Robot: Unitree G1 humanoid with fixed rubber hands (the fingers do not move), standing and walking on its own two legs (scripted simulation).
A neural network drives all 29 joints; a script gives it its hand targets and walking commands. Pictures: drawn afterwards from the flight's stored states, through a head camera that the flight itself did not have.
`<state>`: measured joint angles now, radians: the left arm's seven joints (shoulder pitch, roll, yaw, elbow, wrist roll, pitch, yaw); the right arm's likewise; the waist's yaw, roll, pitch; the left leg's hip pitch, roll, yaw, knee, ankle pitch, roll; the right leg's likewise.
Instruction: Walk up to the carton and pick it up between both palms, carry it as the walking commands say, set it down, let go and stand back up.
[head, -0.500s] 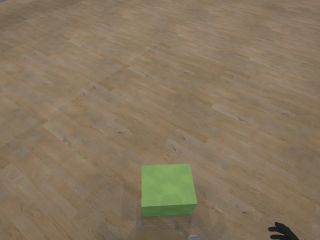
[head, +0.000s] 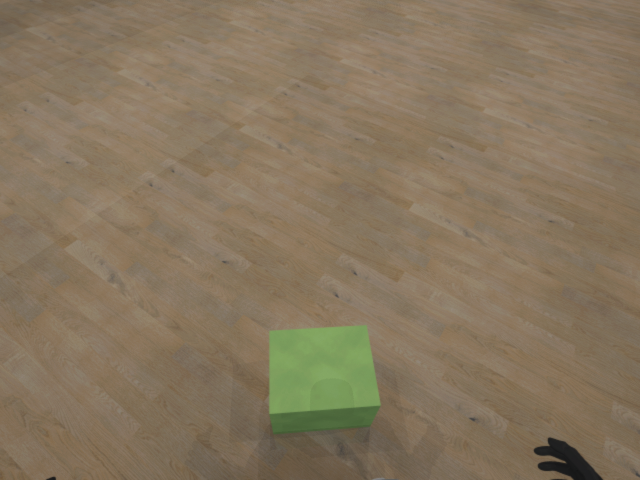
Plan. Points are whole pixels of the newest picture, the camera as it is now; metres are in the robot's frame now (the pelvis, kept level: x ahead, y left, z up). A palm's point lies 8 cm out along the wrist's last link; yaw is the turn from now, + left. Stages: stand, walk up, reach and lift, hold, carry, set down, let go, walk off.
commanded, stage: walk up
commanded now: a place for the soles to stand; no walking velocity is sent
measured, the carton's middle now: (320, 379) +0.49 -0.04 -0.64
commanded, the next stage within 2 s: none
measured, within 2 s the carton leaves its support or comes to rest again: neither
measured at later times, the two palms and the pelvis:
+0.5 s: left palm out of the picture +0.11 +0.33 -0.06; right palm out of the picture +0.12 -0.34 -0.07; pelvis +0.00 -0.01 +0.00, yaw -1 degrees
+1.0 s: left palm out of the picture +0.11 +0.33 -0.05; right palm out of the picture +0.09 -0.34 -0.06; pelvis -0.01 -0.01 +0.01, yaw -3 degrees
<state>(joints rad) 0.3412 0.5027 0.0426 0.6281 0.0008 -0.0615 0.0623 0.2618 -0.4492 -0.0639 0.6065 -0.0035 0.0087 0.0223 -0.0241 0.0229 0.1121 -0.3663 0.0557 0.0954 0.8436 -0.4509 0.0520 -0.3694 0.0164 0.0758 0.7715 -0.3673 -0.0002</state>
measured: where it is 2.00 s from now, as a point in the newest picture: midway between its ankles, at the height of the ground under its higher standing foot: outside the picture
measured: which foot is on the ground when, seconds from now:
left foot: down 0.00-1.00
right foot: down 0.00-1.00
